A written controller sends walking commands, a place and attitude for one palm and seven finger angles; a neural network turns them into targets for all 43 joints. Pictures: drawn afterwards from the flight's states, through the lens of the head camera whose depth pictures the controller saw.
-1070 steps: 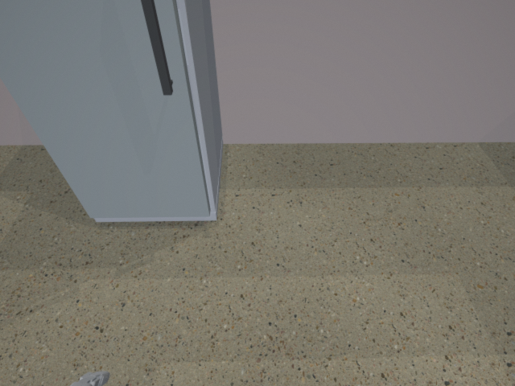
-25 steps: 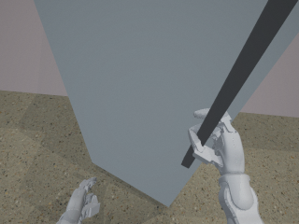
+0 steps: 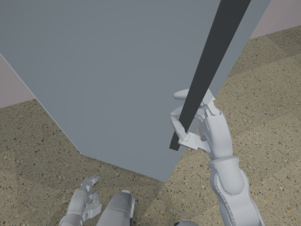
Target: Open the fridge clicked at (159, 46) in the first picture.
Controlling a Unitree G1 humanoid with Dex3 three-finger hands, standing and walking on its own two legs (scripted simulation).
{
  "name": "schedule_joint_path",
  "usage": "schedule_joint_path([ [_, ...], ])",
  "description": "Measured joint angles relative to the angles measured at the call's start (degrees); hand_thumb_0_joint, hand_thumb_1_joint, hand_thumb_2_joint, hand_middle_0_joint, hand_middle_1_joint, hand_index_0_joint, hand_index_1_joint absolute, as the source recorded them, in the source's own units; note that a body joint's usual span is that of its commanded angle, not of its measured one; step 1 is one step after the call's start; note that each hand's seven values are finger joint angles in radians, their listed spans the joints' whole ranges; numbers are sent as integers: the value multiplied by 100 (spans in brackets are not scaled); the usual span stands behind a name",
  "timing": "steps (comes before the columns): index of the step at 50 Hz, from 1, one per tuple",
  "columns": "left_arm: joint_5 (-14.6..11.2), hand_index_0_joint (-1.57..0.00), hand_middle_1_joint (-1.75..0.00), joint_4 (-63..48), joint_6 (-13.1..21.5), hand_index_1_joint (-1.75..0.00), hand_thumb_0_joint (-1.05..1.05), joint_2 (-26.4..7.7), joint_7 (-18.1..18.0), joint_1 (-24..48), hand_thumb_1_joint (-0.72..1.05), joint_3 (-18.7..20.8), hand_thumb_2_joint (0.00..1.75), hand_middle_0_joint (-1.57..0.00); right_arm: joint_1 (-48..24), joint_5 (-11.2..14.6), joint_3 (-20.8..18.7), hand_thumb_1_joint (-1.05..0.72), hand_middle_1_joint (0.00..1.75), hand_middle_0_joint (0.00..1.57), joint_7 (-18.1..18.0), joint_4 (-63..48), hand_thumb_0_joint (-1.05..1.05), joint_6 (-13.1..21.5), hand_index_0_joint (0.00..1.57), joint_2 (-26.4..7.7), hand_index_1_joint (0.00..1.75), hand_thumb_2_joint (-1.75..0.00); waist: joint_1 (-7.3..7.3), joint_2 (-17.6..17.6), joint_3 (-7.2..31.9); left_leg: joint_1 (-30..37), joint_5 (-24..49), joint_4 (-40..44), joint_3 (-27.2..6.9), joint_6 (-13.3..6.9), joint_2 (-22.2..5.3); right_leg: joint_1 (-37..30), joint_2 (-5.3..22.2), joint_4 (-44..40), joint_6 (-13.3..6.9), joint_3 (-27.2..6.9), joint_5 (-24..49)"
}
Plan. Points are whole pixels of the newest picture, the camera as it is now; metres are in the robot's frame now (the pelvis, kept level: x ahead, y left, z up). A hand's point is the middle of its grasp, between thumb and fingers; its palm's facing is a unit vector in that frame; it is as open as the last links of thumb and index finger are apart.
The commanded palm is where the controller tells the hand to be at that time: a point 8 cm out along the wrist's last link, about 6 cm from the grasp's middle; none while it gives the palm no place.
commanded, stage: walk backward, drawing the door open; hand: right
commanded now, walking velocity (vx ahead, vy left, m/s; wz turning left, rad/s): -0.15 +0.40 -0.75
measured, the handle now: (200, 77) +0.34 -0.03 +0.24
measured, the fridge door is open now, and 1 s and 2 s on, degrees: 41 69 69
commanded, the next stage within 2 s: stop walking and hold the door back in 0.96 s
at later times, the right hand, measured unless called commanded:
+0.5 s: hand (146, 175) +0.20 +0.04 +0.14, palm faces +0.34 +0.92 -0.21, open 6.9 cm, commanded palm +0.15 +0.00 +0.15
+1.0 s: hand out of the picture +0.09 +0.14 +0.15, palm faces +0.75 +0.63 -0.22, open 6.5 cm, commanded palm +0.03 +0.13 +0.15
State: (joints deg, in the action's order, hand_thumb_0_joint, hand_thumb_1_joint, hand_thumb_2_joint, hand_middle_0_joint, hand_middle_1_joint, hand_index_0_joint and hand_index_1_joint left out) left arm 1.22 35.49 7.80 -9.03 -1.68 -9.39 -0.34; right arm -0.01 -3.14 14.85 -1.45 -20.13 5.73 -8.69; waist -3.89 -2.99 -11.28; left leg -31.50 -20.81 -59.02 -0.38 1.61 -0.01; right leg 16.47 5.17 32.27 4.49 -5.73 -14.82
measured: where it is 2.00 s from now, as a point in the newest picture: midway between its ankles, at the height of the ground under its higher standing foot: outside the picture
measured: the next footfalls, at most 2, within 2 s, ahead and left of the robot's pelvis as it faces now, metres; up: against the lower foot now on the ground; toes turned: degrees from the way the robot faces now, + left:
left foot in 0.08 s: +0.07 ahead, +0.20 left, +0.00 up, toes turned -3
right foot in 0.28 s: -0.03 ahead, +0.00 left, +0.00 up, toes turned -18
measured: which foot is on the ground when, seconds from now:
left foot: up 0.00-0.06, down 0.08-0.26, up 0.28-0.50, down 0.52-0.80, up 0.82-1.00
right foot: down 0.00-0.08, up 0.10-0.26, down 0.28-0.52, up 0.54-0.80, down 0.82-1.00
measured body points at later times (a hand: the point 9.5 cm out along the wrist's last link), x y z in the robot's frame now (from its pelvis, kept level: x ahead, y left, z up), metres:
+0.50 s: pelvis -0.05 +0.26 -0.01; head +0.04 +0.23 +0.43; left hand +0.19 +0.38 -0.12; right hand +0.17 -0.01 +0.15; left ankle +0.03 +0.39 -0.72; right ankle -0.07 +0.01 -0.73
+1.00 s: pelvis -0.01 +0.45 +0.01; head +0.03 +0.40 +0.45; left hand +0.26 +0.50 -0.09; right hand +0.05 +0.11 +0.16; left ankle +0.12 +0.52 -0.68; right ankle -0.11 +0.30 -0.73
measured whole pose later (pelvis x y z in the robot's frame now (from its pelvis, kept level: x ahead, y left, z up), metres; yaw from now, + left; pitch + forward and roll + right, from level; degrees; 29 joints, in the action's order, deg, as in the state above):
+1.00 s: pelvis -0.01 +0.45 +0.01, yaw -43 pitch -1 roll +2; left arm 0.5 34.5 6.0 -9.0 -3.5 -8.9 -0.2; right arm 6.2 1.1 -5.0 -4.4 -23.0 3.0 -14.5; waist -0.2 -1.5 -10.8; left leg -26.9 -21.0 -50.1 1.7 3.2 -0.7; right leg 15.3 7.4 28.9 4.2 -2.1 -12.2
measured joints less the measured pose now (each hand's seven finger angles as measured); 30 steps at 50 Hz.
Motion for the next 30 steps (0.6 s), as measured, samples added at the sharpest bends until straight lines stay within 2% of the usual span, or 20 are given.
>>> schedule_joint_path([
  [2, -104, -20, -30, 27, 8, -30, 1, -15, 56, 21, 90, 5, 90, -21, -1, 54, -44, -60, 136, 45, -10, -39, -6, -44, 21, 16, 131, -75, 138, -82, 5, 609, 292, 1226, -74, 49, -139, 104, 152, -60, 72, -274, 87],
  [4, -202, -20, -30, 25, -31, -30, 1, 42, 78, 52, 90, -5, 90, -21, 35, 90, -191, -58, 137, 45, -59, -173, -6, -76, 21, -73, 132, -76, 271, 65, 140, 1243, 496, 2395, -62, 53, -315, 351, 167, 136, 36, -431, -5],
  [5, -230, -20, -30, 59, -78, -30, 1, 4, 77, 212, 90, 9, 90, -21, 31, 97, -310, -58, 137, 45, -94, -220, -6, -59, 22, -42, 133, -77, 286, -9, 70, 1216, 531, 2397, 50, 30, -222, 520, 241, 425, -81, -527, -296],
  [6, -241, -20, -30, 87, -127, -30, 1, -50, 56, 370, 90, 61, 90, -21, 17, 112, -401, -58, 137, 46, -119, -258, -6, -75, 22, 8, 134, -78, 215, -86, -35, 1174, 528, 2280, 201, -8, -177, 745, 211, 954, -170, -516, -720],
  [8, -247, -20, -30, 109, -205, -30, 1, -127, -45, 576, 90, 192, 90, -21, 1, 114, -510, -58, 138, 46, -115, -315, -6, -167, 23, 56, 135, -78, 126, -51, -172, 1146, 522, 2157, 417, -113, -266, 1134, -60, 2336, -291, -154, -1408],
  [10, -191, -20, -30, 34, -248, -30, 1, -160, -155, 664, 90, 259, 90, -21, 24, 101, -574, -58, 139, 47, -83, -370, -6, -228, 23, 49, 136, -78, 68, 85, -248, 1170, 572, 2187, 585, -224, -374, 1157, -240, 2906, -324, 410, -1653],
  [11, -171, -20, -30, -30, -248, -30, 1, -168, -187, 668, 90, 266, 90, -21, 41, 103, -587, -58, 139, 47, -70, -390, -5, -232, 23, 36, 136, -79, 30, 153, -244, 1154, 600, 2205, 686, -274, -419, 1040, -293, 2730, -321, 674, -1615],
  [13, -140, -20, -30, -197, -186, -30, 1, -185, -218, 597, 90, 243, 90, -20, 61, 141, -605, -58, 139, 46, -44, -466, -5, -245, 23, -11, 135, -79, -8, 275, -112, 923, 558, 2010, 870, -360, -480, 611, -367, 1682, -334, 1087, -1155],
  [14, -114, -20, -30, -334, -127, -30, 1, -235, -216, 510, 90, 226, 90, -20, 63, 165, -613, -58, 140, 46, -43, -529, -5, -245, 23, -19, 135, -79, 8, 193, 35, 638, 416, 1623, 951, -355, -387, 332, -282, 908, -463, 1043, -536],
  [15, -67, -20, -30, -360, -54, -30, 1, -195, -218, 510, 90, 257, 90, -20, -44, 154, -643, -58, 140, 46, -49, -522, -6, -175, 23, -95, 134, -79, 8, 242, 16, 384, 83, 1054, 840, -251, -331, 372, -252, 805, -505, 928, -287],
  [17, -41, -20, -30, -265, -92, -30, 1, -52, -180, 569, 90, 233, 90, -20, -231, 165, -748, -58, 140, 48, -40, -384, -7, -2, 22, -241, 135, -79, 93, 449, -257, 106, -328, -50, 408, -58, -147, 368, -222, 892, -352, 716, -328],
  [19, -32, -20, -30, -144, -124, -30, 1, 12, -113, 541, 90, 157, 90, -20, -242, 131, -862, -57, 140, 49, -24, -334, -7, 21, 22, -315, 135, -80, 141, 408, -366, -80, -221, -651, 196, 53, 14, 342, -79, 602, -161, 374, -175],
  [21, -62, -20, -30, -49, -125, -30, 1, 0, -37, 455, 90, 120, 90, -20, -217, 134, -947, -57, 140, 49, -35, -300, -7, -25, 22, -312, 137, -80, 243, 214, -393, 37, 35, -327, 113, 86, 28, 335, 122, 224, -43, 30, 105],
  [24, -145, -20, -30, -2, -156, -30, 1, -7, -9, 226, 90, 84, 90, -21, -108, 249, -1112, -58, 140, 48, -93, -258, -6, -109, 23, -329, 138, -80, 395, -46, -228, 863, 86, 1359, 66, 89, -43, 454, 372, -44, 31, -412, 307],
  [25, -178, -20, -30, -5, -182, -30, 1, 34, -14, 136, 90, 61, 90, -21, -57, 294, -1207, -58, 140, 48, -125, -279, -6, -162, 23, -398, 138, -80, 432, 0, -97, 1223, 145, 2007, 66, 70, -129, 576, 380, 46, -13, -474, 211],
  [26, -208, -20, -30, 10, -205, -30, 1, 55, -22, 119, 90, 30, 90, -21, -8, 310, -1348, -58, 140, 47, -171, -305, -7, -177, 23, -445, 138, -81, 467, 45, -12, 1366, 435, 2354, 117, 16, -173, 736, 390, 302, -85, -511, -114],
  [27, -219, -20, -30, 68, -237, -30, 1, 18, -41, 209, 90, 25, 90, -21, 36, 311, -1489, -59, 140, 47, -227, -313, -7, -177, 23, -412, 138, -81, 411, -35, -59, 1317, 445, 2199, 246, -43, -118, 953, 382, 883, -134, -570, -611],
  [28, -217, -20, -30, 135, -267, -30, 1, -19, -75, 291, 90, 45, 90, -21, 100, 329, -1601, -59, 140, 47, -261, -318, -7, -197, 23, -377, 138, -81, 338, -62, -98, 1280, 325, 2028, 353, -109, -125, 1198, 260, 1709, -183, -510, -1077],
  [30, -186, -20, -30, 222, -287, -30, 1, -78, -160, 393, 90, 101, 90, -21, 298, 371, -1763, -60, 140, 46, -305, -348, -6, -230, 22, -337, 137, -82, 253, 12, -136, 1298, 172, 1946, 459, -232, -220, 1527, -45, 3262, -206, -110, -1554],
])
